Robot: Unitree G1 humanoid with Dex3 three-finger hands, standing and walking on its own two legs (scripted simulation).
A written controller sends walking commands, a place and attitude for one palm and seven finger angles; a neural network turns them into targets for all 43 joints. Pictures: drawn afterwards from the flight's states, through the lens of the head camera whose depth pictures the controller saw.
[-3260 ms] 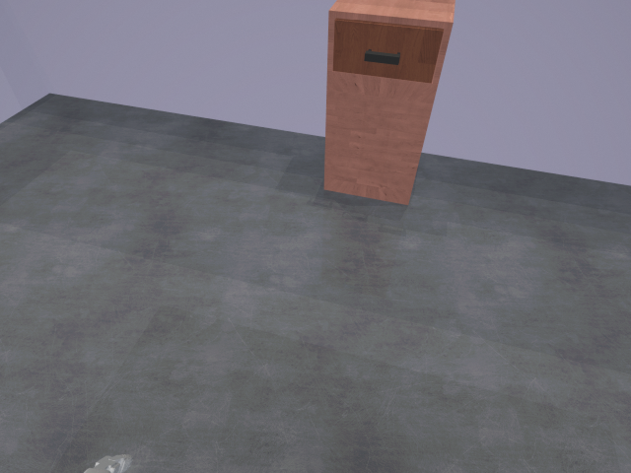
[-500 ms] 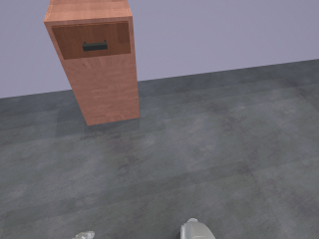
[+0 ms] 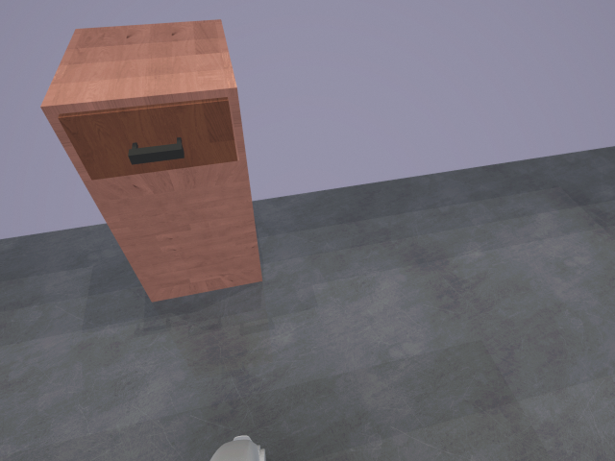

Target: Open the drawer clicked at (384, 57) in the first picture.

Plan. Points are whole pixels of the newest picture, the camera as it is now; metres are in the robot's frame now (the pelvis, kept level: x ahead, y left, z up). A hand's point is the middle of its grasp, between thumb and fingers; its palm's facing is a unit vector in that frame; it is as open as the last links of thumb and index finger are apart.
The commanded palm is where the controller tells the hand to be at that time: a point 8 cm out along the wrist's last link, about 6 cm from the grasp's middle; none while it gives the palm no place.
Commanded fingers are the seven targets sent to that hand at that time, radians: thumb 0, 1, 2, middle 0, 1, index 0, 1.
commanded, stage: turn to face it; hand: left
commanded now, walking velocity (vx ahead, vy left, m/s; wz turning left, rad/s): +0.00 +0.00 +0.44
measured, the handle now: (157, 148) +0.78 +0.41 -0.07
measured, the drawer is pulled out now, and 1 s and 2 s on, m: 0.01 0.01 0.01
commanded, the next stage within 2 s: take the last steps up to it in 0.60 s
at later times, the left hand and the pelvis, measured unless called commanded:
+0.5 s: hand out of the picture +0.10 +0.22 -0.17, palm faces +0.18 -0.96 -0.21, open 7.4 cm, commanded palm none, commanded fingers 0.00 0.90 0.90 -0.20 -0.30 -0.20 -0.30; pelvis +0.07 +0.03 +0.00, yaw +8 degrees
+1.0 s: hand out of the picture -0.01 +0.14 -0.16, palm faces +0.39 -0.90 -0.20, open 7.3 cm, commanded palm none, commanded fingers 0.00 0.90 0.90 -0.20 -0.30 -0.20 -0.30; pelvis +0.08 -0.01 +0.01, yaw +18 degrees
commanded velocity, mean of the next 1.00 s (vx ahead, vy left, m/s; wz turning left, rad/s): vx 0.10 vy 0.00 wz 0.22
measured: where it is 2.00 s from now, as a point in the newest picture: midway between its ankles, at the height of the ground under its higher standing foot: (287, 426)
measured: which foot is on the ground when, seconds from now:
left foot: up 0.00-0.06, down 0.08-0.62, up 0.64-1.00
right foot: down 0.00-0.10, up 0.12-0.58, down 0.60-1.00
